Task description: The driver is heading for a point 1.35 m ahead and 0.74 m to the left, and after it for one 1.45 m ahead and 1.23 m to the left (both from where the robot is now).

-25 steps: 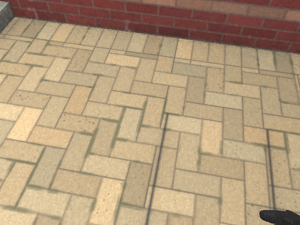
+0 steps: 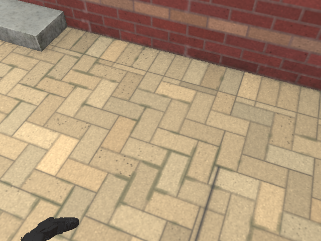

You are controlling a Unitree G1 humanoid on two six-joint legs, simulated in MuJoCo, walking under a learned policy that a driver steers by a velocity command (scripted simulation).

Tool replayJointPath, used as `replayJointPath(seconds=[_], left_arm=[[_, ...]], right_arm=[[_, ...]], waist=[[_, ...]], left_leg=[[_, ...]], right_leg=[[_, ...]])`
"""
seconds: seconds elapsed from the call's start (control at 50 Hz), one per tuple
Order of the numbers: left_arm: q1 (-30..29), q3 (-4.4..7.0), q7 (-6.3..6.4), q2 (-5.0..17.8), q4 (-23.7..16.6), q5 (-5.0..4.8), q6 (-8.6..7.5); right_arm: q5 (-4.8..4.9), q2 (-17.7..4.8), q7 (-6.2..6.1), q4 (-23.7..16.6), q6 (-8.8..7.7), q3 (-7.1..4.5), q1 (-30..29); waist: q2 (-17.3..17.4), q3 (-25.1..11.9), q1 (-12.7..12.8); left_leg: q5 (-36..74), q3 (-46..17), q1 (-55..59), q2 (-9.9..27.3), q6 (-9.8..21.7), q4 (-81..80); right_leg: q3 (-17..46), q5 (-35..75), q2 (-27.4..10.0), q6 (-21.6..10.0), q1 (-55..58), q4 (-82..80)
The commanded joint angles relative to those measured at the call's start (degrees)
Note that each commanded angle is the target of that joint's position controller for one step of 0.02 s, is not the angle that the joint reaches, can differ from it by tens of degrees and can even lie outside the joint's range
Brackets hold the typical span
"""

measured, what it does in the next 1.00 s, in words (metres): steps on the spot, turning left: left foot, then right foot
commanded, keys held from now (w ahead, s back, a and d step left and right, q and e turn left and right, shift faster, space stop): q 1.00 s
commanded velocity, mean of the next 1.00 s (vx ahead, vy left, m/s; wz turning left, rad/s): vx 0.03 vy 0.00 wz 0.59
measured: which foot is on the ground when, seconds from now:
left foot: down 0.00-0.00, up 0.02-0.42, down 0.44-0.92, up 0.94-1.00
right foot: down 0.00-0.44, up 0.46-0.90, down 0.92-1.00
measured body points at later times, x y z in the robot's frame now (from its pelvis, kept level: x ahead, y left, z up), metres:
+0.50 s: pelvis +0.02 +0.03 +0.01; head +0.04 +0.07 +0.45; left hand +0.09 +0.34 -0.11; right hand +0.23 -0.21 -0.07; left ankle +0.00 +0.13 -0.73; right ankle +0.10 -0.11 -0.69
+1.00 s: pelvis +0.03 +0.01 +0.01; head +0.06 +0.01 +0.46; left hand +0.01 +0.33 -0.07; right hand +0.33 -0.13 -0.08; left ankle -0.03 +0.11 -0.68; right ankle +0.09 -0.08 -0.72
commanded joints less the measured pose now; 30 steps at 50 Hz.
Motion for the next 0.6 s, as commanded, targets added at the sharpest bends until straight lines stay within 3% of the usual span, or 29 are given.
replayJointPath(seconds=[0.02,0.04,0.06,0.08,0.12,0.16,0.22,0.28,0.36,0.4,0.42,0.44,0.46,0.48,0.5,0.52,0.54,0.56,0.6], left_arm=[[9.4,3.45,1.08,12.2,-2.4,1.99,-0.13],[8.1,3.22,1.13,9.3,-3.0,-0.38,0.82],[5.9,2.29,1.49,6.0,-4.3,-0.77,1.52],[3.7,1.72,1.69,4.9,-4.5,-0.48,2.46],[0.6,1.71,2.14,6.0,-4.7,-0.10,3.59],[0.6,2.03,2.46,6.7,-4.2,0.33,3.81],[2.1,2.56,2.89,7.8,-3.3,0.02,4.01],[1.5,3.21,2.91,9.7,-3.0,-0.32,4.59],[2.2,3.78,2.42,11.2,-1.9,-1.33,5.16],[1.8,3.83,2.32,11.2,-1.3,-2.31,5.53],[3.6,3.62,2.24,9.7,-0.3,-2.59,5.78],[5.8,3.09,1.78,6.9,0.5,-2.03,6.08],[3.8,2.50,1.62,5.5,-3.1,-0.01,5.72],[-2.9,3.49,2.17,8.0,-4.4,-0.06,5.18],[-2.3,3.87,2.32,8.5,-4.1,-1.13,5.26],[0.3,4.19,2.65,8.5,-2.5,-1.14,5.53],[1.8,4.42,3.04,8.8,-1.4,-0.54,5.73],[2.5,4.47,3.04,8.6,-1.1,-0.24,5.71],[2.8,4.21,2.68,7.8,-1.3,-0.76,5.38]], right_arm=[[-0.19,-1.1,0.23,-5.8,-1.02,0.24,7.3],[-0.29,-7.7,0.55,-3.7,-0.49,-1.04,10.2],[0.15,-10.6,0.38,-3.6,0.65,-2.12,4.3],[0.24,-10.0,0.00,-4.0,1.87,-2.19,1.3],[0.15,-7.5,-0.06,-5.1,3.42,-1.83,0.0],[0.33,-4.6,0.02,-5.4,3.29,-1.13,0.4],[-0.14,-3.8,0.07,-6.8,2.77,-0.61,-2.7],[-0.25,-3.7,0.79,-7.6,2.56,-0.25,-4.4],[-0.22,-4.7,1.94,-7.8,2.77,-0.64,-3.9],[-0.36,-4.5,2.45,-6.5,2.84,-1.03,-0.5],[-0.52,-5.3,2.37,-5.5,2.86,-1.61,1.8],[-0.74,-8.9,1.82,-5.5,2.78,-2.71,3.3],[-0.89,-16.1,0.96,-7.8,2.75,-3.94,1.2],[-3.26,-14.6,1.26,-8.5,1.26,-3.52,1.6],[-3.52,-12.8,1.32,-8.4,0.06,-2.82,-1.7],[-2.17,-10.9,1.22,-8.8,-0.50,-2.41,-5.7],[-1.03,-8.9,1.08,-9.1,-0.66,-1.70,-7.6],[-0.74,-7.9,0.81,-9.3,-0.62,-1.13,-8.2],[-0.99,-7.1,0.45,-9.2,-0.45,-0.69,-7.2]], waist=[[-16.1,-20.1,1.1],[-11.9,-20.4,0.9],[-7.3,-14.1,2.7],[-4.2,-10.8,2.5],[-5.8,-5.2,1.5],[-7.5,-4.6,1.6],[-7.3,-7.0,3.1],[-7.8,-7.7,3.6],[-8.7,-7.0,3.4],[-7.7,-7.0,1.2],[-5.8,-6.5,0.8],[4.6,-3.9,1.5],[20.8,-0.9,2.9],[14.9,-2.7,-1.4],[11.9,-2.3,1.0],[9.3,-2.1,3.2],[9.0,-3.0,3.7],[9.1,-3.8,4.2],[8.2,-5.6,4.2]], left_leg=[[-19.8,-1.7,-19.9,-2.1,-3.5,28.6],[-17.0,-0.7,-22.7,3.6,-5.7,36.5],[-11.8,1.8,-24.4,5.6,-7.3,39.9],[-7.7,3.6,-24.6,7.0,-8.0,40.2],[-2.9,6.2,-21.1,8.3,-8.6,39.3],[-0.9,9.1,-19.0,8.3,-8.6,34.2],[0.2,9.7,-18.9,10.6,-8.5,27.2],[1.7,11.1,-14.6,12.1,-7.4,19.7],[2.8,13.5,-9.3,11.6,-4.8,9.9],[8.1,15.8,-3.0,9.9,-2.2,-0.6],[10.0,15.3,1.2,8.6,-0.3,-5.3],[16.4,3.2,5.7,15.3,3.5,-13.6],[26.7,-18.1,7.2,29.0,13.0,-17.1],[23.4,-19.7,1.9,29.9,16.6,-19.1],[20.0,-14.5,0.7,26.9,13.6,-19.2],[17.8,-10.5,0.5,23.5,9.9,-18.1],[19.7,-8.5,1.0,22.0,8.1,-17.1],[24.0,-7.0,0.4,20.7,7.9,-16.3],[28.5,-6.2,1.9,19.5,8.2,-15.2]], right_leg=[[28.3,43.8,-27.9,-17.5,39.2,-1.2],[32.2,27.4,-29.8,-18.8,35.4,-3.2],[24.3,17.6,-24.9,-16.1,29.8,-4.2],[18.7,8.9,-21.2,-13.7,24.2,-5.9],[11.2,0.9,-16.9,-12.2,13.2,-9.8],[5.5,1.3,-14.7,-12.1,11.7,-11.3],[3.8,3.8,-17.5,-14.1,15.9,-11.4],[1.4,1.4,-18.9,-14.1,15.3,-11.8],[-0.6,-3.1,-20.1,-12.6,15.2,-10.8],[-3.2,-5.0,-19.4,-9.6,13.7,-7.0],[-5.5,-8.4,-17.7,-6.3,10.6,-2.9],[-11.0,-16.6,-12.8,-0.8,1.9,9.2],[-13.0,-34.0,-3.1,4.6,-14.5,23.4],[-2.6,-34.9,-2.5,3.7,-14.6,34.6],[-0.3,-29.2,-3.5,2.5,-14.4,37.8],[0.2,-23.8,-4.2,2.3,-14.0,37.7],[0.2,-20.7,-4.2,2.7,-13.7,38.2],[-0.1,-18.5,-3.6,3.2,-11.8,40.1],[-0.2,-16.2,-2.6,3.9,-10.2,40.1]])
Velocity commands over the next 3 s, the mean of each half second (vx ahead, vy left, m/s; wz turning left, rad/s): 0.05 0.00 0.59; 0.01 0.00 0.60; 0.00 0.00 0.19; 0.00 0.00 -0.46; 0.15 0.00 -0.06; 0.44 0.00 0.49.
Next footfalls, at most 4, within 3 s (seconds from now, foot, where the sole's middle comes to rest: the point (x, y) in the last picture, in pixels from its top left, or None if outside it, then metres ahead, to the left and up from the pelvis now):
0.44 left None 0.03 0.14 -0.76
0.92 right None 0.12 -0.06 -0.76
1.32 left None -0.05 0.14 -0.76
1.76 right None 0.10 -0.06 -0.76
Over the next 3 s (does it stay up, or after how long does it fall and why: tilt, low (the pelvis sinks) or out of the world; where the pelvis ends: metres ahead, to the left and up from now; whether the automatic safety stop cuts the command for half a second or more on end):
stays up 0.33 0.12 0.02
